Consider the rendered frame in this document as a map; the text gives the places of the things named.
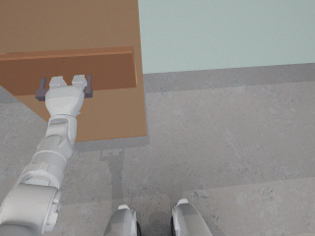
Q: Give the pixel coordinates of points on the cabinet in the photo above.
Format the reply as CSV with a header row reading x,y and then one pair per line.
x,y
47,25

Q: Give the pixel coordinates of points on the handle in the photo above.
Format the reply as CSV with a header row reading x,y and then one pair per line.
x,y
41,92

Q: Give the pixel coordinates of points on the right robot shin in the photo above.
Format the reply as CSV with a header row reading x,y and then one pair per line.
x,y
182,201

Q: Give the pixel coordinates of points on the drawer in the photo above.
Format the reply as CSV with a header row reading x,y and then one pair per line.
x,y
110,67

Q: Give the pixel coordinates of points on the robot left upper arm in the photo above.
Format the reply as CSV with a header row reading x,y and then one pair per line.
x,y
31,210

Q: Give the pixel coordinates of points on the left robot forearm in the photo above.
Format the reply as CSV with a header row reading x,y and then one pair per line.
x,y
49,161

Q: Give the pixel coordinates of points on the left robot thigh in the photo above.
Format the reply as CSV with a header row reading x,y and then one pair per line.
x,y
123,222

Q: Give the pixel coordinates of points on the left robot hand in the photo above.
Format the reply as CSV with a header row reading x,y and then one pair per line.
x,y
63,99

